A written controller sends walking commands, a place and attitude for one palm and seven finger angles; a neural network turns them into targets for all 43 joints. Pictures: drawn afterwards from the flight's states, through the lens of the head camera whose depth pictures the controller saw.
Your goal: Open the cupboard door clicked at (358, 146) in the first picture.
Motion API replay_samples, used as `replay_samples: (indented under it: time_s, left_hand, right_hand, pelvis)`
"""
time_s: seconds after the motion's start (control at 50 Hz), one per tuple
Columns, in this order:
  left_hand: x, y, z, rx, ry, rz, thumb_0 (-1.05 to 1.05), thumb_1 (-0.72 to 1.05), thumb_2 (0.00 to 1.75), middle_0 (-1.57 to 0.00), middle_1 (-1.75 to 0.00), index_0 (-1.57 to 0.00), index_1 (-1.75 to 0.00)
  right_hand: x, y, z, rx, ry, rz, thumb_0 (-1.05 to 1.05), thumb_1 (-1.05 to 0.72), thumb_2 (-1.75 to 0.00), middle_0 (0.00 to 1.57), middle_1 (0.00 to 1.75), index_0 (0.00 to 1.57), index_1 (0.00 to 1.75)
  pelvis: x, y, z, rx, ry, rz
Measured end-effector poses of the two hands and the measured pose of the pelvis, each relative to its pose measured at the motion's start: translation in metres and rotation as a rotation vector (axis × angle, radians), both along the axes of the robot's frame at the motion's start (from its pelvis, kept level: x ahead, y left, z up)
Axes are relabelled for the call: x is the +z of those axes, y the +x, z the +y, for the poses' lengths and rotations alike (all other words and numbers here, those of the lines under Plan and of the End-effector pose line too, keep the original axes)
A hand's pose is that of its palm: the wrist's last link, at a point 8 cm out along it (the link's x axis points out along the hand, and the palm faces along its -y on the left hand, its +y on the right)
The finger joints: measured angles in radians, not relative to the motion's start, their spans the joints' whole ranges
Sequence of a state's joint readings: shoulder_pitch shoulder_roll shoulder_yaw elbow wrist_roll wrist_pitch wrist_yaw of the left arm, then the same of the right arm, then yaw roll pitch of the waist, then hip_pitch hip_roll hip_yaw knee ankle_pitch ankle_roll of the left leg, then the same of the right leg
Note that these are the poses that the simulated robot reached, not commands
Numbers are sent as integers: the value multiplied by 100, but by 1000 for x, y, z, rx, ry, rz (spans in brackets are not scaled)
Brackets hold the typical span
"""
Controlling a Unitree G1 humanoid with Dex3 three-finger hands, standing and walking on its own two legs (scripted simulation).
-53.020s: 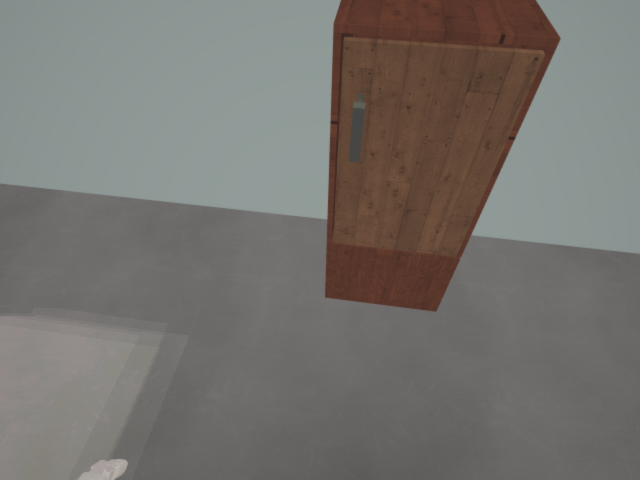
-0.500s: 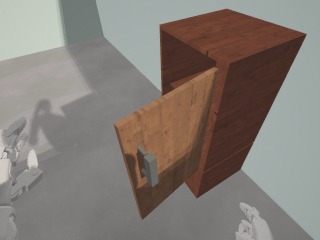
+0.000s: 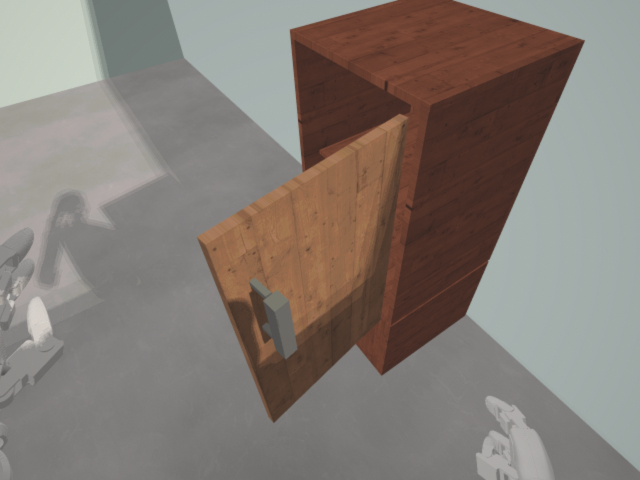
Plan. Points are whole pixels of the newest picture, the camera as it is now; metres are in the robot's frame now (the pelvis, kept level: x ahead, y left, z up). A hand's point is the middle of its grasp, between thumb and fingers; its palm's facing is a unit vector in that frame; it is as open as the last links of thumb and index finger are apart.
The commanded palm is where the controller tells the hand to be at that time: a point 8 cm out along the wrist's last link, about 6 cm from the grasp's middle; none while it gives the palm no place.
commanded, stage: step back with the hand held close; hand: left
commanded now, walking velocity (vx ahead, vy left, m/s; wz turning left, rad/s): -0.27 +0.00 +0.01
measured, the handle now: (272, 317) +0.33 +0.11 +0.00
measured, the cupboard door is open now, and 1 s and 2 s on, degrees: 100 100 100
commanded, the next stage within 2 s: stop stepping back and stand still in 1.40 s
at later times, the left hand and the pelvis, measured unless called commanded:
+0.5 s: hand out of the picture +0.14 +0.30 +0.15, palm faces +0.41 -0.76 -0.50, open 7.4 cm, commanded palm +0.07 +0.34 +0.17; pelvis -0.07 +0.03 -0.01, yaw +1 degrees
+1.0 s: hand out of the picture +0.06 +0.31 +0.15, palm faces +0.45 -0.74 -0.50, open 7.4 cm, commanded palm -0.01 +0.34 +0.17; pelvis -0.13 +0.03 -0.02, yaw +4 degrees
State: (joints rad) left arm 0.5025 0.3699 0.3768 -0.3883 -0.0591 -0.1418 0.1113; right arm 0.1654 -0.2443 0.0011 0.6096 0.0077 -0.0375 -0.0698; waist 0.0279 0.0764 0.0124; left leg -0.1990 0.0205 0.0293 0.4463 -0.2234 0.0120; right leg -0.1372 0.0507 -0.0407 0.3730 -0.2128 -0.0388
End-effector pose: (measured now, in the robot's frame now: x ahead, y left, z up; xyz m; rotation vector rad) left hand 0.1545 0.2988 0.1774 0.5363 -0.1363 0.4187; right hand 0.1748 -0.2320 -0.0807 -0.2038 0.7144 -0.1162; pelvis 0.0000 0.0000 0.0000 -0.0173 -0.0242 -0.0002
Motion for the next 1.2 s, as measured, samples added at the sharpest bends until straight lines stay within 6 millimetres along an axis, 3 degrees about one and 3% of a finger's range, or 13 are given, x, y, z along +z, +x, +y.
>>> replay_samples:
  time_s: [0.1, 0.22, 0.44, 0.58, 0.78, 0.94, 1.04, 1.12, 1.2]
  left_hand:
    - [-10, 0, -2, -44, 2, 62, 1, 89, 90, -21, -30, -21, -30]
    - [-8, -11, 5, -78, 26, 43, 1, 89, 90, -22, -30, -22, -31]
    - [-8, -49, 29, -68, 55, -36, 1, 89, 90, -22, -30, -22, -31]
    - [-9, -78, 41, -15, 92, -78, 1, 89, 90, -22, -30, -22, -31]
    - [-8, -109, 32, -37, 59, -118, 1, 89, 90, -21, -30, -21, -31]
    - [-7, -124, 44, -65, 95, -126, 1, 89, 90, -22, -30, -22, -31]
    - [-2, -148, 49, -33, 108, -137, 1, 89, 90, -22, -30, -22, -31]
    - [-7, -166, 38, -26, 74, -142, 1, 89, 90, -21, -30, -21, -31]
    - [-9, -167, 22, -80, 16, -155, 1, 89, 90, -21, -30, -21, -31]
  right_hand:
    - [1, -14, -8, -55, -23, 26, 1, -90, -90, 20, 30, 21, 30]
    - [4, -36, -7, -88, -53, 46, 1, -90, -90, 20, 30, 20, 29]
    - [3, -77, 18, -65, -75, 46, 1, -90, -90, 20, 30, 21, 29]
    - [-9, -91, 35, 0, -64, 48, 1, -90, -90, 20, 30, 21, 30]
    - [-7, -102, 40, 40, -58, 14, 1, -90, -90, 21, 30, 21, 30]
    - [1, -123, 34, 7, -101, -9, 1, -90, -90, 21, 30, 21, 30]
    - [0, -138, 35, 29, -97, -2, 1, -90, -90, 20, 30, 21, 30]
    - [-6, -149, 36, 59, -65, -7, 1, -90, -90, 20, 30, 21, 30]
    - [-9, -171, 37, 39, -49, 40, 1, -90, -90, 20, 30, 21, 30]
  pelvis:
    - [-1, -9, 6, -11, 4, 20]
    - [-3, -24, 12, -15, 3, 26]
    - [-10, -57, 31, -4, -14, 28]
    - [-18, -75, 32, 41, -16, 30]
    - [-19, -103, 30, 38, -33, 24]
    - [-21, -125, 36, 48, -50, 18]
    - [-20, -140, 31, 60, -59, 48]
    - [-24, -158, 24, 4, -28, 92]
    - [-17, -174, 24, -14, -35, 70]
